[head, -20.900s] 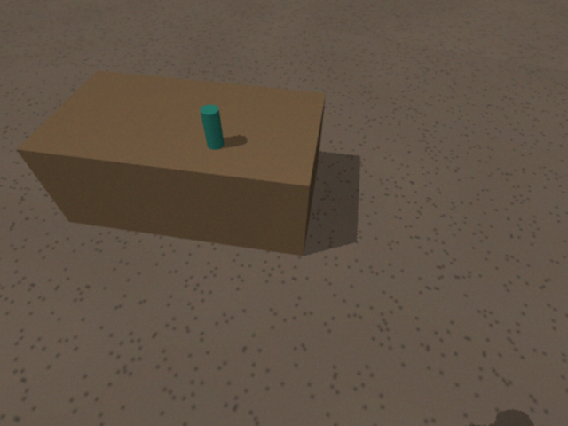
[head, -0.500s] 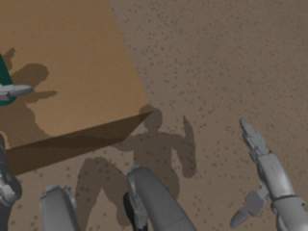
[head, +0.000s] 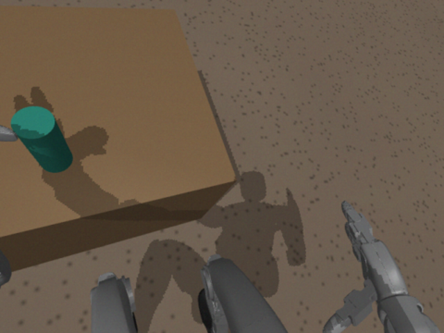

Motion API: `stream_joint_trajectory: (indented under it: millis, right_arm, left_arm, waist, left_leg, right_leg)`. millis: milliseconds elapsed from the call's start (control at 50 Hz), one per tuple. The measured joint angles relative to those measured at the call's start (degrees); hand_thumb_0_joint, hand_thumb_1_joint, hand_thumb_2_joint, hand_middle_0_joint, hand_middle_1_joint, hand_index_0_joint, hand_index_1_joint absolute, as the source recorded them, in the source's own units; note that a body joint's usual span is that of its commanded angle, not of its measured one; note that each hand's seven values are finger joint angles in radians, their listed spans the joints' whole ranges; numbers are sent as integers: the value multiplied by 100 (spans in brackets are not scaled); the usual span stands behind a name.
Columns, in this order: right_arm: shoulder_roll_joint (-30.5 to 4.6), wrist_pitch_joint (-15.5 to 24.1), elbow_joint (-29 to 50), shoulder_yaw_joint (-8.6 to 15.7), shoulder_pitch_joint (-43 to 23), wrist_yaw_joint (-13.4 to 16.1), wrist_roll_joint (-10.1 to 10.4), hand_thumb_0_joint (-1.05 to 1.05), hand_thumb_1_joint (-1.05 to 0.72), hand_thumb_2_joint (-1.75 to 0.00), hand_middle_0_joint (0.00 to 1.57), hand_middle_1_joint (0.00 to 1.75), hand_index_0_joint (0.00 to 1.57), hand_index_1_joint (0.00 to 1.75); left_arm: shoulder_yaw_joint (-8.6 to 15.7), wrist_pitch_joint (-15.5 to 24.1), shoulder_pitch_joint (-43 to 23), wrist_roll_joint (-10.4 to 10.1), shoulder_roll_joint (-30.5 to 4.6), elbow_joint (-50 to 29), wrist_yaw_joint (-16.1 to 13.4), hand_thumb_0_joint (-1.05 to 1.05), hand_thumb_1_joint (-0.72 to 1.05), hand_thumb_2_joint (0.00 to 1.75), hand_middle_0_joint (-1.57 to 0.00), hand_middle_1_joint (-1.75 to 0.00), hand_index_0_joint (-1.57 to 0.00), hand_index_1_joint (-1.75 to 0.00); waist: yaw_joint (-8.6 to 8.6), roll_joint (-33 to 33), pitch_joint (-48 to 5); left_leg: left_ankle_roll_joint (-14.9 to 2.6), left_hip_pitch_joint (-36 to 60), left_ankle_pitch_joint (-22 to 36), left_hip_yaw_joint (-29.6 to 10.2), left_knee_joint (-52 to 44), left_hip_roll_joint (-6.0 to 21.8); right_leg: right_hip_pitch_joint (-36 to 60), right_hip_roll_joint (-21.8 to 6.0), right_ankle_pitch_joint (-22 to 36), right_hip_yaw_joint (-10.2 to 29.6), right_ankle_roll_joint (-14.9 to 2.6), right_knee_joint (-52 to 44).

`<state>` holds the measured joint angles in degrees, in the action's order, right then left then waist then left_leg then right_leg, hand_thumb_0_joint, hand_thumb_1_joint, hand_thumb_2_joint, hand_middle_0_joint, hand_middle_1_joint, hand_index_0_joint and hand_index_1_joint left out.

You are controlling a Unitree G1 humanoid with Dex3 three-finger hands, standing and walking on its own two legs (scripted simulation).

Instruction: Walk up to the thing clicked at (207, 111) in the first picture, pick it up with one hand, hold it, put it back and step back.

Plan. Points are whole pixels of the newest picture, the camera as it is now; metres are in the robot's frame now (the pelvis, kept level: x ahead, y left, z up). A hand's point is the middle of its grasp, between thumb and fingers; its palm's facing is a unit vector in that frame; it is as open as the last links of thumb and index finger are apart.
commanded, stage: rise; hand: left
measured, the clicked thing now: (46, 143) +0.51 +0.21 -0.11
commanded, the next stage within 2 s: home in 0.02 s
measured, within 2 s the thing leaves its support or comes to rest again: neither
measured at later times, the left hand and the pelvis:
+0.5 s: hand out of the picture +0.42 +0.30 +0.07, palm faces +0.30 -0.89 -0.34, open 17.3 cm; pelvis +0.03 -0.01 +0.09, yaw +3 degrees
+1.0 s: hand out of the picture +0.20 +0.17 +0.06, palm faces +0.18 -0.95 -0.24, open 17.2 cm; pelvis +0.04 -0.02 +0.11, yaw +4 degrees
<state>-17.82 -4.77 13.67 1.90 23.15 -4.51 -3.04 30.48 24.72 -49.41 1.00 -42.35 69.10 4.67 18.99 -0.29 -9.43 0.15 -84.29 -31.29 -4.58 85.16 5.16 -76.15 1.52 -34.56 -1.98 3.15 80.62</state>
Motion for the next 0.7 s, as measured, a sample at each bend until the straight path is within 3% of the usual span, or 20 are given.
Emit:
stream_joint_trajectory:
  millis: [60, 140, 220, 280, 400, 540, 700]
  right_arm:
    - [49, -144, -16, -45, 43, 9, 94, -1, 52, -5, 6, 6, 6, 6]
    - [74, -311, -459, -41, 29, 19, 152, 0, 49, -6, 7, 6, 7, 6]
    - [123, -526, -898, -108, -83, 102, 159, 0, 38, -12, 9, 9, 9, 9]
    - [227, -630, -996, -322, -140, 170, 164, 0, 25, -23, 11, 13, 11, 13]
    - [427, -605, -765, -738, -130, 181, 284, 0, -14, -51, 15, 20, 15, 20]
    - [417, -500, -1288, -513, -22, 261, 490, 0, -56, -73, 18, 26, 18, 26]
    - [474, -550, -1655, -416, 33, 573, 529, 1, -80, -85, 20, 29, 19, 29]
  left_arm:
    - [-118, -624, 88, 269, 30, 92, -181, -2, -59, 3, -7, -3, -6, -3]
    - [-166, -1252, 292, 446, 175, -59, -469, -2, -58, 6, -7, -4, -6, -5]
    - [-200, -1523, 442, 516, 157, -148, -742, -2, -54, 9, -8, -6, -7, -6]
    - [-360, -1579, 511, 511, 162, -97, -863, -2, -50, 10, -7, -6, -6, -7]
    - [-845, -1755, 1051, 389, 533, -218, -872, -1, -49, 9, -6, -6, -6, -7]
    - [-1479, -2214, 2517, 101, 1496, -1485, -752, -1, -52, 7, -6, -6, -5, -6]
    - [-2088, -2421, 4500, -139, 2432, -3695, -962, -1, -51, 8, -6, -6, -6, -6]
  waist:
    - [-154, -6, 65]
    - [-348, -1, 41]
    - [-506, 13, 60]
    - [-638, 22, 40]
    - [-925, 40, -63]
    - [-1249, 61, -107]
    - [-1547, -38, 218]
  left_leg:
    - [-6, 370, 65, 90, -312, 14]
    - [5, 841, 175, 174, -764, 19]
    - [19, 1335, 266, 222, -1160, 19]
    - [38, 1699, 337, 242, -1448, 12]
    - [69, 2514, 477, 292, -2051, -21]
    - [75, 3244, 607, 351, -2593, -80]
    - [88, 3965, 720, 457, -3012, -132]
  right_leg:
    - [328, -3, 92, 67, 3, -302]
    - [759, -12, 227, 118, -43, -744]
    - [1230, -22, 330, 140, -30, -1133]
    - [1578, -33, 398, 141, -44, -1405]
    - [2364, -74, 525, 148, -77, -1968]
    - [3077, -139, 650, 167, -88, -2490]
    - [3711, -203, 716, 245, -89, -2783]
